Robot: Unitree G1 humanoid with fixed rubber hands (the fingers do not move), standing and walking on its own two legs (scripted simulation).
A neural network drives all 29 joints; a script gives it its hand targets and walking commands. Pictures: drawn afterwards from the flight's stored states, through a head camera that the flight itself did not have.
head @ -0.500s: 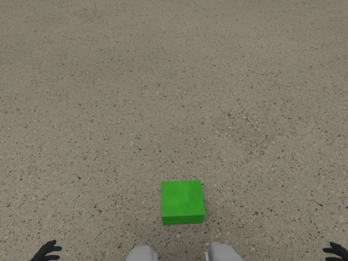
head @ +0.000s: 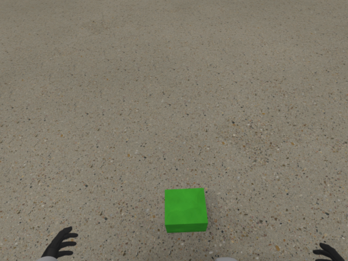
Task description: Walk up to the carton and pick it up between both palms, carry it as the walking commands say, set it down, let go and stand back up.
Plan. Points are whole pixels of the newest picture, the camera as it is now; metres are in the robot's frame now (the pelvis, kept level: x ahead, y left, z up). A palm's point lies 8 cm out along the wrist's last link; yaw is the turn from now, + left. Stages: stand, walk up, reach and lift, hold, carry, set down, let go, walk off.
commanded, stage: walk up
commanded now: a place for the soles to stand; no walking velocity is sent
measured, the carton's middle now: (185, 210) +0.44 +0.00 -0.68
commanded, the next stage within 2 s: stand in 0.44 s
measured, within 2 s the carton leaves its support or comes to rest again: neither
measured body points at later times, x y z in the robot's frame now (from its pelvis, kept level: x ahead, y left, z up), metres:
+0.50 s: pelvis +0.01 +0.02 +0.02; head +0.02 +0.01 +0.47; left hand +0.13 +0.34 -0.09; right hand +0.12 -0.30 -0.10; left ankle +0.01 +0.16 -0.72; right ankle +0.03 -0.14 -0.72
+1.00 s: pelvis +0.02 +0.02 +0.02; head +0.03 +0.01 +0.47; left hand +0.12 +0.34 -0.09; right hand +0.13 -0.30 -0.10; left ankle +0.01 +0.16 -0.72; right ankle +0.03 -0.14 -0.72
